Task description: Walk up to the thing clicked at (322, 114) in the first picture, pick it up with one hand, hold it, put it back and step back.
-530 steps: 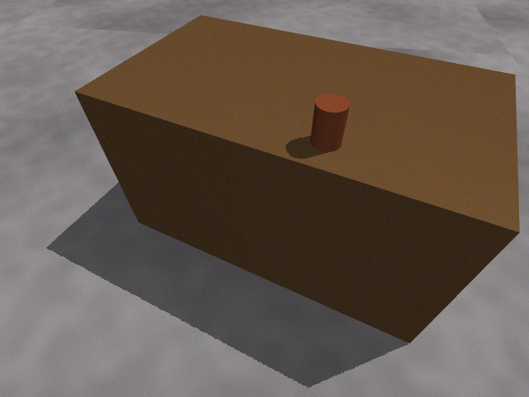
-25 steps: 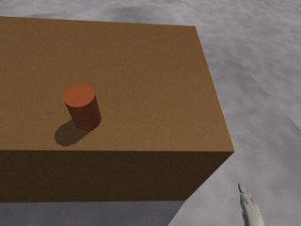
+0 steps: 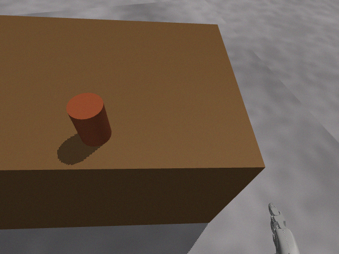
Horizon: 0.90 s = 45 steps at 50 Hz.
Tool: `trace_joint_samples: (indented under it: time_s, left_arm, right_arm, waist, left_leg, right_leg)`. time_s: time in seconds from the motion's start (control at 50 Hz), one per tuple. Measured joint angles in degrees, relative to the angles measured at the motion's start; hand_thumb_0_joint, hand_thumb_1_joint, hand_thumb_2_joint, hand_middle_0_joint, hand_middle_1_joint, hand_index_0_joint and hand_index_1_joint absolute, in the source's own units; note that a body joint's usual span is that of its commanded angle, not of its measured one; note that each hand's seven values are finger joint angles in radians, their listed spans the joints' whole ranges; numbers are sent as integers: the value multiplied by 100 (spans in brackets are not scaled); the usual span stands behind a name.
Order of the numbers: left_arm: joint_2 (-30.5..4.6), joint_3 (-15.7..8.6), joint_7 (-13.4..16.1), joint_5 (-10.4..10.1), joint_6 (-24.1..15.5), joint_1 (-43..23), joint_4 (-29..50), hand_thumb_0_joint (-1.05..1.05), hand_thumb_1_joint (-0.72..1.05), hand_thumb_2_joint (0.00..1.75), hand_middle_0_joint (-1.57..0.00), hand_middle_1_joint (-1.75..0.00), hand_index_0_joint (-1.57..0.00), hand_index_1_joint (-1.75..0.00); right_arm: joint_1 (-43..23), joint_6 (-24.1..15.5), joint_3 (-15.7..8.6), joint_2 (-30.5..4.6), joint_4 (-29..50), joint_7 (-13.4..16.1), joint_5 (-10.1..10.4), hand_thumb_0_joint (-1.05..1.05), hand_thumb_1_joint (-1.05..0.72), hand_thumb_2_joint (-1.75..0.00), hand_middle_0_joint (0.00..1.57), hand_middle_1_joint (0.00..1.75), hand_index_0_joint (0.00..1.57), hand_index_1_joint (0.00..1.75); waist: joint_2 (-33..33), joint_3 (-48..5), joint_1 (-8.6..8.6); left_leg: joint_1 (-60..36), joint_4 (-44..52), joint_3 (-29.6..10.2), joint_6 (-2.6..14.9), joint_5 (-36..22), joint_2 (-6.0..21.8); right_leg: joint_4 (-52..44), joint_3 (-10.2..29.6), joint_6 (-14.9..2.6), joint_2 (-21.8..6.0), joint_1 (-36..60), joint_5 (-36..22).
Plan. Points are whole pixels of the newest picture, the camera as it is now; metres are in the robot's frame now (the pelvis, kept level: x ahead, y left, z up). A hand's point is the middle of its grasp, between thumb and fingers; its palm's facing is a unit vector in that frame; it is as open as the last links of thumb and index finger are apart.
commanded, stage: go down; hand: left
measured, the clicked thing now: (91, 121) +0.45 +0.20 +0.02
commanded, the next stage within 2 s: approach in 0.40 s
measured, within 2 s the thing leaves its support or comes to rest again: neither
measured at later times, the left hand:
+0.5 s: hand out of the picture +0.37 +0.39 +0.14, palm faces +0.22 -0.98 +0.00, open 17.6 cm
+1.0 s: hand (53, 128) +0.43 +0.29 +0.02, palm faces +0.11 -0.99 +0.06, open 17.7 cm
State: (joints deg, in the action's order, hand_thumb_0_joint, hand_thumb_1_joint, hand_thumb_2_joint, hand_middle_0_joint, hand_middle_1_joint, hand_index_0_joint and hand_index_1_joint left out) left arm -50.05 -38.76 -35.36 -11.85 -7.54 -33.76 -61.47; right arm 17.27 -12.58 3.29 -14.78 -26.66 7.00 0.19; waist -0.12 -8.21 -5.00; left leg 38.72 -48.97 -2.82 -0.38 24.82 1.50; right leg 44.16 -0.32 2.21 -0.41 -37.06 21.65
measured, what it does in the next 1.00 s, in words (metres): stands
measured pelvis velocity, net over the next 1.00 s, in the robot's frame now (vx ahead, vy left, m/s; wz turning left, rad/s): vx -0.02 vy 0.00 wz -0.01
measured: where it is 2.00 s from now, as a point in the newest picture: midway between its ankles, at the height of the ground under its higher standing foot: outside the picture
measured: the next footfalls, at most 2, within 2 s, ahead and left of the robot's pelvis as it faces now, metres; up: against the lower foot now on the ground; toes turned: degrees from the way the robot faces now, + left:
none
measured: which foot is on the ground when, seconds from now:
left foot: down 0.00-1.00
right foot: down 0.00-1.00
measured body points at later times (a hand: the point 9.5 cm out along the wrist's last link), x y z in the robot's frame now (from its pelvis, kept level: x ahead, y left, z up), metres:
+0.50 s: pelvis +0.00 +0.00 +0.00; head +0.06 +0.03 +0.44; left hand +0.35 +0.44 +0.15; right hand +0.15 -0.25 -0.05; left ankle -0.02 +0.12 -0.70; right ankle -0.01 -0.15 -0.70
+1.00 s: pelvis -0.02 +0.00 -0.03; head +0.09 +0.04 +0.40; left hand +0.42 +0.34 +0.02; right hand +0.14 -0.26 -0.06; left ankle -0.02 +0.12 -0.70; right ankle -0.01 -0.15 -0.70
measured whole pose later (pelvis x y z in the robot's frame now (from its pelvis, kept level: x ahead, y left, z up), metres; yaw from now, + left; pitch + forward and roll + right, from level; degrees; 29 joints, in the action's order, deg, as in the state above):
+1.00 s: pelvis -0.02 +0.00 -0.03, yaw -1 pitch +19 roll -3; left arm -35.9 -30.7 -23.9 -10.6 -15.9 -37.7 -59.5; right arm 18.8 -9.8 1.3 -15.0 -15.5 1.9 -1.4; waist -1.8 -6.6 -8.5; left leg 51.6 -60.5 -3.2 -0.5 28.2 1.7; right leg 55.5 -0.3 2.3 0.1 -50.0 24.8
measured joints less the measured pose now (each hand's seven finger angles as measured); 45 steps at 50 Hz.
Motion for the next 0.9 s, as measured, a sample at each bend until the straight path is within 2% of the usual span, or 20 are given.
trace_joint_samples:
  time_s: [0.14, 0.44, 0.58, 0.66, 0.76, 0.9]
  left_arm:
    - [148, 27, 6, -11, 99, 143, 248, -1, -57, 9, -5, -5, -4, -6]
    - [102, -36, 68, 16, 15, 46, 193, -1, -59, 9, -5, -5, -4, -6]
    - [-6, 68, 62, 59, 62, -77, 83, -1, -58, 8, -5, -5, -4, -7]
    - [-2, 211, 52, -4, -6, -168, -113, -1, -57, 7, -6, -5, -4, -7]
    - [246, 514, 173, -58, -175, -277, -252, -1, -58, 7, -6, -5, -4, -7]
    - [977, 761, 638, -31, -537, -327, -70, -1, -60, 7, -5, -5, -4, -7]
  right_arm:
    - [73, 29, 23, 19, 51, -5, 4, -1, 52, -6, 5, 5, 6, 5]
    - [87, 5, -99, -37, 115, -38, 7, 0, 52, -6, 5, 5, 6, 5]
    - [-4, 33, -50, -7, 13, -4, -5, -1, 52, -6, 5, 5, 6, 5]
    - [6, 47, -11, 13, 110, -13, 2, -1, 53, -5, 5, 5, 6, 5]
    - [63, 33, 22, 28, 331, -109, -20, -1, 54, -5, 5, 5, 6, 5]
    - [102, 127, -78, -9, 743, -343, -68, -1, 55, -5, 5, 5, 6, 5]
  waist:
    - [-1, -45, 50]
    - [-81, 39, 46]
    - [-40, 16, -9]
    - [-25, 0, -13]
    - [-32, -16, -17]
    - [-94, 55, -159]
  left_leg:
    - [-75, 3, -4, 7, 29, -11]
    - [60, -143, -46, -3, 42, -30]
    - [83, -152, -41, 5, 35, -22]
    - [158, -195, -23, 17, 41, -35]
    - [431, -400, -33, 22, 96, -55]
    - [964, -870, -44, 9, 246, -31]
  right_leg:
    - [-7, -6, 9, -12, 81, 31]
    - [152, -42, 0, -25, -44, 66]
    - [141, -36, 7, -17, -61, 44]
    - [202, -17, 16, -29, -149, 56]
    - [417, -21, 23, -45, -420, 121]
    - [868, -16, 23, -12, -953, 253]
